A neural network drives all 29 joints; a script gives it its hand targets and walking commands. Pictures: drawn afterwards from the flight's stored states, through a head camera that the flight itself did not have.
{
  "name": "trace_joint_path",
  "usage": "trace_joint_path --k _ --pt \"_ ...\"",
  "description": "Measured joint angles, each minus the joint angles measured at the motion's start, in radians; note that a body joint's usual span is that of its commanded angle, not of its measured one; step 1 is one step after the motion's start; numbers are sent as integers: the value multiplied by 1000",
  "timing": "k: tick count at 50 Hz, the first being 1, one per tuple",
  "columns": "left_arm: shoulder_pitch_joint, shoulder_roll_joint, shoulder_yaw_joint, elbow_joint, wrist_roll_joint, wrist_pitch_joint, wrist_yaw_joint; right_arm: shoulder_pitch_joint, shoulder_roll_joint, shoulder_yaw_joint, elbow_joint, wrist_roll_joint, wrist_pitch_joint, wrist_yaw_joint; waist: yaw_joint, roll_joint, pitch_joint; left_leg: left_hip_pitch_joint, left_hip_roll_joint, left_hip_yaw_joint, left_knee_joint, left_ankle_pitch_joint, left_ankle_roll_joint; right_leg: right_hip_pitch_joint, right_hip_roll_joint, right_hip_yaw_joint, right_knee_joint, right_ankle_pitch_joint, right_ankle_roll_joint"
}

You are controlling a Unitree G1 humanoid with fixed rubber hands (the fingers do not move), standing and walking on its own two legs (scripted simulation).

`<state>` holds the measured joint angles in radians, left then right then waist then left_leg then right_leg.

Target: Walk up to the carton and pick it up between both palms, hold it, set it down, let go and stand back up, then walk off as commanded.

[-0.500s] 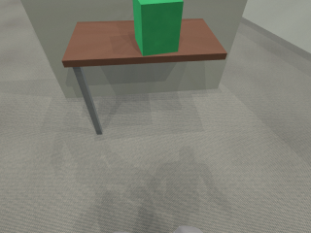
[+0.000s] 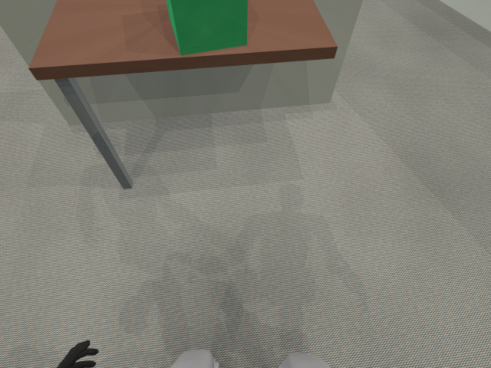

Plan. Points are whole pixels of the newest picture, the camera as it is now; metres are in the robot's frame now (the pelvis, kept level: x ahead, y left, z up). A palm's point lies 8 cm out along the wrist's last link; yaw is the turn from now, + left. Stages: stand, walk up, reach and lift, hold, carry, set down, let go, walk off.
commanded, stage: walk off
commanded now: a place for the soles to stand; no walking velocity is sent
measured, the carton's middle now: out of the picture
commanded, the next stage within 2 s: none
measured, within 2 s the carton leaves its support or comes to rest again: neither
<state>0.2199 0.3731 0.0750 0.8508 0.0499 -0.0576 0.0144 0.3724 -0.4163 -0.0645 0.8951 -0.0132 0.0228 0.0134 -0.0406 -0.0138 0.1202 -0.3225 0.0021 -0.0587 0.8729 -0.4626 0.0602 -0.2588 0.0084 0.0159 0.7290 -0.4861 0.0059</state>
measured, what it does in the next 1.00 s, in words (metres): walks ahead: left foot, then right foot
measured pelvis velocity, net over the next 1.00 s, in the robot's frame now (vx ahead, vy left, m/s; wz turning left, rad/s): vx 0.20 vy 0.16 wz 0.12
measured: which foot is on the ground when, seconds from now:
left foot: up 0.00-0.26, down 0.28-0.68, up 0.70-0.92, down 0.94-1.00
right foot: down 0.00-0.32, up 0.34-0.64, down 0.66-0.96, up 0.98-1.00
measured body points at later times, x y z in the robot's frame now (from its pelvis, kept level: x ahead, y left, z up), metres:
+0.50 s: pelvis +0.16 +0.07 +0.01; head +0.20 +0.07 +0.45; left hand +0.25 +0.39 -0.10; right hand +0.24 -0.24 -0.11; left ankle +0.14 +0.13 -0.71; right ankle +0.11 -0.08 -0.63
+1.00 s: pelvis +0.20 +0.16 -0.02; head +0.23 +0.17 +0.42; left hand +0.26 +0.48 -0.14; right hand +0.32 -0.15 -0.13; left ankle +0.22 +0.28 -0.71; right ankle +0.31 -0.04 -0.71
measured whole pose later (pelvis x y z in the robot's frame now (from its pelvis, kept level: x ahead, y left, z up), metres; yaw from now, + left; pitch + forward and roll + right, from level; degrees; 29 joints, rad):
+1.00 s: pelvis +0.20 +0.16 -0.02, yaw +7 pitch -5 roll -2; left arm 0.23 0.37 0.06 0.85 0.05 -0.03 0.07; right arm 0.22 -0.39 -0.07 0.83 -0.01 0.02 0.03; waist -0.03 0.02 0.16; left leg -0.40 0.00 -0.08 0.96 -0.50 -0.01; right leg -0.45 -0.10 0.06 0.86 -0.34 0.03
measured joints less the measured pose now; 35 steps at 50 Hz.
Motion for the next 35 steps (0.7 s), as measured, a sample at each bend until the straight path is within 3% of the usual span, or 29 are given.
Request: trace_joint_path --k 6,10,14,17,20,22,27,31,33,34,35 --pt "105 -7 -3 0 0 -30 34 -115 7 13 -32 0 -1 6 -1 13 -1 -107 -37 -9 193 1 0 82 1 0 -10 -41 -10" --pt "161 -7 -3 0 0 -33 38 -188 7 8 -42 0 -1 11 1 30 -1 -168 -34 -8 184 21 0 129 1 0 -10 -85 3" --pt "183 -7 -3 0 0 -32 38 -215 5 8 -57 0 -12 20 6 53 -6 -174 -15 32 33 55 -6 172 -2 -1 -1 -138 24" --pt "132 -8 -13 -1 0 -16 35 -201 19 5 -56 0 -30 21 4 28 6 -140 -73 59 20 44 9 96 -52 9 229 -75 22" --pt "77 -7 -17 -1 0 -26 37 -165 26 8 -57 0 -31 21 5 54 4 -74 -82 43 -26 37 35 -19 -6 10 475 -74 6" --pt "50 -7 -17 -1 0 -32 37 -145 30 15 -57 0 -33 21 6 54 4 -10 -86 43 -89 47 37 -76 1 11 502 -75 -13" --pt "-12 -7 -17 -1 0 -33 27 -105 31 15 -57 0 -43 21 7 53 4 80 -99 37 -181 52 45 -205 -4 12 406 -51 -47" --pt "-33 -6 -17 -2 0 -40 37 -83 31 11 -57 0 -42 21 8 50 3 116 -120 34 -194 30 49 -225 -7 13 150 59 -53" --pt "-27 -5 -16 -2 0 -51 50 -84 28 7 -63 0 -33 21 9 46 4 96 -135 45 -121 3 47 -194 -9 14 -53 255 -62" --pt "-23 -8 -16 -1 0 -55 58 -92 22 6 -63 0 -24 21 9 60 14 70 -131 45 -33 -11 33 -190 -5 7 -48 320 -47" --pt "-19 -9 -16 0 0 -55 65 -100 19 6 -64 0 -15 21 9 76 25 40 -125 35 66 -14 11 -189 0 -2 -11 306 -26"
